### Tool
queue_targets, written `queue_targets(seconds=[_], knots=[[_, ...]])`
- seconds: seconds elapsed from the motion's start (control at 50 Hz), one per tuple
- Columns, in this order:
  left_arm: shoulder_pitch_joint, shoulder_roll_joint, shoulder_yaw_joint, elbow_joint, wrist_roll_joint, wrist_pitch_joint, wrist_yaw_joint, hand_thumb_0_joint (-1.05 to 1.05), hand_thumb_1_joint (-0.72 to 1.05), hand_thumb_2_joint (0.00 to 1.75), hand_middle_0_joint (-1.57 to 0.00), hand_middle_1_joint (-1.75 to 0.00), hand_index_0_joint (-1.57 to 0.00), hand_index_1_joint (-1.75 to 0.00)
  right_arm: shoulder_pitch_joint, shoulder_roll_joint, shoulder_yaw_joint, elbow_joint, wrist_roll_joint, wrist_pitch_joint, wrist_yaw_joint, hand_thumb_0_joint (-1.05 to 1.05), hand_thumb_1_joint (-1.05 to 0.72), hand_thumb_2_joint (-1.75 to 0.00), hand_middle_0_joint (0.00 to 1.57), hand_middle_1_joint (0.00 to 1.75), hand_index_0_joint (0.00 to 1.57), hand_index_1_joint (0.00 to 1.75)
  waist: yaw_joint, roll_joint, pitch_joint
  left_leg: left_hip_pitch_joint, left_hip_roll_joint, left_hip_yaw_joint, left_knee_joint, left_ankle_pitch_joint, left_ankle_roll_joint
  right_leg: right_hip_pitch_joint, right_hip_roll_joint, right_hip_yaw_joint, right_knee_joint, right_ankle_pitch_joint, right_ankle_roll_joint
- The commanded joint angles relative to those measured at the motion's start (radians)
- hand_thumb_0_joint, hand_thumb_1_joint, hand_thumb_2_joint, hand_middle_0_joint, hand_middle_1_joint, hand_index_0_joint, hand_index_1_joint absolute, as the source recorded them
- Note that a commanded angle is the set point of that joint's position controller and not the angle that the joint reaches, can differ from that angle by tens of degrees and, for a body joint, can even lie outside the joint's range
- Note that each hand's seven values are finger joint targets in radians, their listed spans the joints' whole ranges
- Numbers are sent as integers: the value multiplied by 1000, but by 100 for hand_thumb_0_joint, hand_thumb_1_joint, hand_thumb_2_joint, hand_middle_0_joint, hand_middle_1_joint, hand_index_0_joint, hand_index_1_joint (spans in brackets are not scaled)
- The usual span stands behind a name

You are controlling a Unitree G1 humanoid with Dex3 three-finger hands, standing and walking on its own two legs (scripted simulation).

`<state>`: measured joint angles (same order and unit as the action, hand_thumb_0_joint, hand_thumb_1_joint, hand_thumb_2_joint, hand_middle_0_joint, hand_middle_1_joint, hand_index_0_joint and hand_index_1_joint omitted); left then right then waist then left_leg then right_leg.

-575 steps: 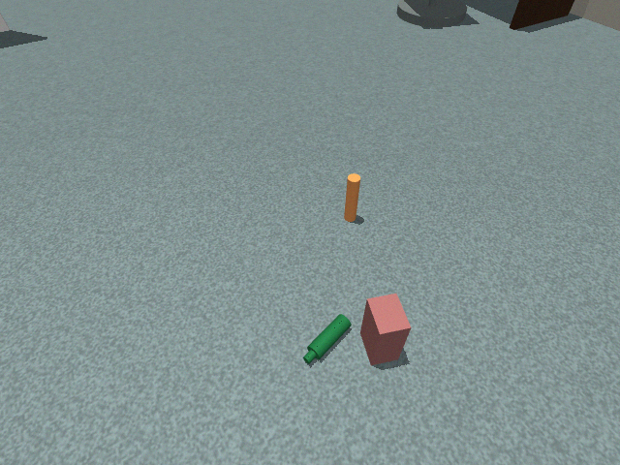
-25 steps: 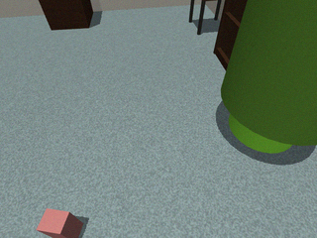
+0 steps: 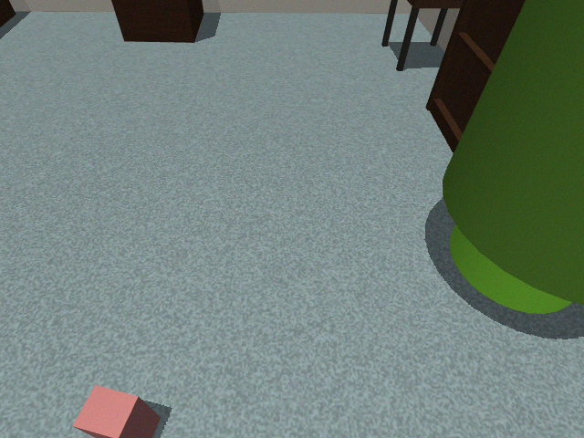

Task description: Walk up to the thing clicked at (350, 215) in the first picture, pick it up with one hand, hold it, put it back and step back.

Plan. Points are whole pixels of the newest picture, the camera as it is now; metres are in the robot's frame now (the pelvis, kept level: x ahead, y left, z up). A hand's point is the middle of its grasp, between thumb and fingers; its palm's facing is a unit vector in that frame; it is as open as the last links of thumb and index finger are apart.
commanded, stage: walk up
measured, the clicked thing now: out of the picture +0.47 +1.06 -0.64
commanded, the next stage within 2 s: none
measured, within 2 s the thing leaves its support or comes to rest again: neither
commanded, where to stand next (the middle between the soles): +0.54 -0.02 m, yaw +1 degrees
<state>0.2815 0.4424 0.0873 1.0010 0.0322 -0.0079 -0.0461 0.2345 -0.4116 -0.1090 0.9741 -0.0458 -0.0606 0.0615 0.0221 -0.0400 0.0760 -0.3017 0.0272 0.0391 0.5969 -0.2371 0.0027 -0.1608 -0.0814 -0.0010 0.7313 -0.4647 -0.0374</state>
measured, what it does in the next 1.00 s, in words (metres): walks ahead: right foot, then left foot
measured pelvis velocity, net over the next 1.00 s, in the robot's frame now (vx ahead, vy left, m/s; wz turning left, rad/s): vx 0.36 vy -0.01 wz -0.01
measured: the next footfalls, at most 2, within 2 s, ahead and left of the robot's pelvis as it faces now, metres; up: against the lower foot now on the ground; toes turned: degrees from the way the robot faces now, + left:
right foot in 0.34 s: +0.28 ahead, -0.15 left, +0.00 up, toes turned -4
left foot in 0.70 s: +0.41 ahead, +0.11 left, +0.00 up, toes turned +6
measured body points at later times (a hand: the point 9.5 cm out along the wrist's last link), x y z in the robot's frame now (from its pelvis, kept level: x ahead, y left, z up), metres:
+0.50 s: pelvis +0.19 -0.03 +0.00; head +0.20 -0.05 +0.45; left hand +0.27 +0.28 -0.09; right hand +0.25 -0.35 -0.12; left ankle +0.14 +0.10 -0.66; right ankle +0.24 -0.15 -0.73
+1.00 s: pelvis +0.36 -0.01 +0.01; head +0.37 +0.01 +0.46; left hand +0.41 +0.31 -0.11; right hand +0.41 -0.33 -0.08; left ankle +0.37 +0.11 -0.73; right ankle +0.44 -0.16 -0.69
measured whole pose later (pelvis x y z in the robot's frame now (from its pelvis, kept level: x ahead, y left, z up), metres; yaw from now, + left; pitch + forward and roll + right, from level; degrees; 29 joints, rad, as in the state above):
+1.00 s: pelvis +0.36 -0.01 +0.01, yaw +0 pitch -3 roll +1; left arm 0.32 0.44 0.06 0.88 0.01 -0.02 -0.07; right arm 0.35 -0.40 -0.05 0.80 -0.02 -0.09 0.04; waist -0.01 -0.06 0.08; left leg -0.18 0.04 0.10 0.49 -0.26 0.02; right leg -0.47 -0.08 0.00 0.83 -0.32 -0.01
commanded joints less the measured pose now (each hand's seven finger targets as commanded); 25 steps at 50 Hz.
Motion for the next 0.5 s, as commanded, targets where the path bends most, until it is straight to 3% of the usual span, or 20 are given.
queue_targets(seconds=[0.0, 0.02, 0.08, 0.12, 0.16, 0.22, 0.26, 0.28, 0.3, 0.32, 0.34, 0.36, 0.38, 0.4, 0.44, 0.48], knots=[[-72, 198, 23, -134, -24, -35, 9, 0, 90, 90, -20, -30, -20, -30, 84, -320, -64, -90, 27, -22, -28, 0, -90, -90, 20, 30, 20, 30, -61, 121, 16, 249, 344, -581, -423, -467, 242, -507, 28, 160, 412, 2, -30], [-25, 193, 22, -108, -31, -37, 6, 0, 90, 90, -20, -30, -20, -30, 43, -276, -46, -117, 24, -27, -32, 0, -90, -90, 20, 30, 20, 30, -31, 133, 27, 240, 292, -470, -401, -361, 217, -486, 6, 151, 370, 54, -19], [-2, 187, 21, -97, -19, -38, -9, 0, 90, 90, -20, -30, -20, -30, 63, -249, -35, -129, 26, -36, -35, 0, -90, -90, 20, 30, 20, 30, -37, 175, 26, 179, 239, -264, -399, -53, 204, -377, -8, 84, 203, 119, 29], [-34, 171, 19, -121, -13, -36, -18, 0, 90, 90, -20, -30, -20, -30, 91, -255, -36, -143, 25, -38, -36, 0, -90, -90, 20, 30, 20, 30, -48, 190, 33, 183, 241, -226, -402, 27, 224, -362, -14, 43, 124, 133, 47], [-65, 167, 21, -153, -11, -37, -30, 0, 90, 90, -20, -30, -20, -30, 71, -270, -39, -163, 30, -40, -33, 0, -90, -90, 20, 30, 20, 30, -42, 201, 45, 155, 242, -193, -395, -17, 229, -311, -34, 26, 14, 179, 35], [-91, 157, 30, -169, -9, -43, -37, 0, 90, 90, -20, -30, -20, -30, 76, -258, -32, -180, 32, -37, -31, 0, -90, -90, 20, 30, 20, 30, -44, 175, 26, 124, 190, -123, -340, 35, 191, -217, 6, -25, -92, 275, 20], [-49, 149, 36, -165, -9, -48, -33, 0, 90, 90, -20, -30, -20, -30, 64, -265, -35, -196, 36, -31, -33, 0, -90, -90, 20, 30, 20, 30, -16, 179, -11, 96, 207, -121, -254, 141, 177, -103, 22, -55, -111, 286, 9], [-15, 151, 42, -154, -11, -52, -29, 0, 90, 90, -20, -30, -20, -30, 66, -254, -31, -205, 39, -27, -35, 0, -90, -90, 20, 30, 20, 30, 5, 132, -24, 69, 191, -103, -181, 158, 158, -21, 46, -72, -155, 311, 5], [59, 166, 55, -137, -12, -59, -21, 0, 90, 90, -20, -30, -20, -30, 67, -229, -21, -212, 38, -24, -35, 0, -90, -90, 20, 30, 20, 30, 45, 57, -66, 39, 149, -69, -20, 229, 135, 96, 71, -76, -195, 287, -8], [148, 212, 74, -128, -7, -71, -7, 0, 90, 90, -20, -30, -20, -30, 116, -179, -2, -217, 42, -23, -36, 0, -90, -90, 20, 30, 20, 30, 84, -94, -126, -26, 72, -5, 243, 197, 103, 224, 16, 7, -289, 187, -36], [195, 303, 95, -149, -4, -82, 5, 0, 90, 90, -20, -30, -20, -30, 150, -119, 22, -246, 47, -24, -36, 0, -90, -90, 20, 30, 20, 30, 83, -294, -152, -255, -61, 36, 514, -172, 48, 333, -251, 449, -399, 86, -138], [170, 326, 89, -163, -22, -79, 4, 0, 90, 90, -20, -30, -20, -30, 115, -201, -1, -228, 42, -15, -48, 0, -90, -90, 20, 30, 20, 30, 88, -198, -113, -314, -58, -64, 614, -323, 49, 240, -362, 654, -474, 52, -252], [118, 295, 81, -177, -37, -76, 7, 0, 90, 90, -20, -30, -20, -30, 113, -226, -8, -203, 41, -10, -52, 0, -90, -90, 20, 30, 20, 30, 57, -72, -36, -292, -14, -142, 647, -278, 47, 118, -346, 577, -468, 62, -259], [65, 267, 73, -194, -42, -76, 10, 0, 90, 90, -20, -30, -20, -30, 119, -223, -6, -194, 51, -13, -48, 0, -90, -90, 20, 30, 20, 30, 37, -59, 1, -292, 10, -139, 631, -240, 48, 68, -304, 464, -469, 99, -258], [22, 221, 56, -211, -35, -78, 14, 0, 90, 90, -20, -30, -20, -30, 152, -209, -3, -172, 52, -11, -34, 0, -90, -90, 20, 30, 20, 30, -2, -103, 15, -244, 50, -115, 496, -182, 38, -11, -229, 303, -476, 144, -217], [22, 212, 50, -223, -28, -83, 12, 0, 90, 90, -20, -30, -20, -30, 162, -188, -4, -162, 38, -6, -18, 0, -90, -90, 20, 30, 20, 30, -5, -117, 2, -195, 49, -65, 374, -133, 19, -40, -169, 189, -460, 255, -204]])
